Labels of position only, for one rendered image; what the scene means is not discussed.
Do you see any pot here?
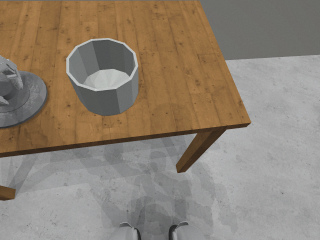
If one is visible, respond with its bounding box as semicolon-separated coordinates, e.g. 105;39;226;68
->
66;38;139;116

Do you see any left robot hand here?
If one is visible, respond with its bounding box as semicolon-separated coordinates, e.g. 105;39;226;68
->
0;55;24;107

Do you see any right robot shin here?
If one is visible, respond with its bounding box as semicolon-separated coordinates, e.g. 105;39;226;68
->
176;221;189;229

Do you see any lid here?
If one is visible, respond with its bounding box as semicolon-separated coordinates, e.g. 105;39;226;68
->
0;70;48;129

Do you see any table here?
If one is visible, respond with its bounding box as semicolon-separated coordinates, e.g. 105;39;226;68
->
0;0;252;201

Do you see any robot right foot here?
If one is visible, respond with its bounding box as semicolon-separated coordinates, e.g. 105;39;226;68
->
168;225;178;240

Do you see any knob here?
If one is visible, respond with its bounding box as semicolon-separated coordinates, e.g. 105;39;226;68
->
0;81;17;101

